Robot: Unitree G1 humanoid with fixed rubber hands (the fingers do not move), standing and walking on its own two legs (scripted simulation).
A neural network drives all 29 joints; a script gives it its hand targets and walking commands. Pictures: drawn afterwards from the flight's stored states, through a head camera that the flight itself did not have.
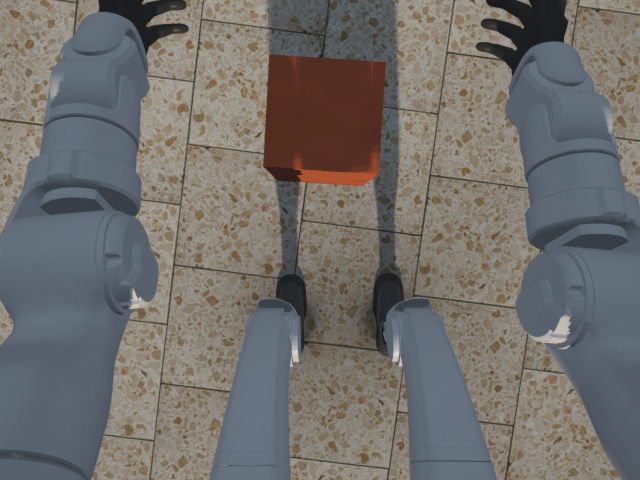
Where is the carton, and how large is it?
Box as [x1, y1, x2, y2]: [263, 54, 385, 185]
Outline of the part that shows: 269,54 263,166 278,180 363,185 377,174 385,62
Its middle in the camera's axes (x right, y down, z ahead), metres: +0.00 -0.23 +0.82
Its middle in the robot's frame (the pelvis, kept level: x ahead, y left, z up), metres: +0.56 +0.02 -0.53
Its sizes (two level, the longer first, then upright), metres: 0.210 0.200 0.250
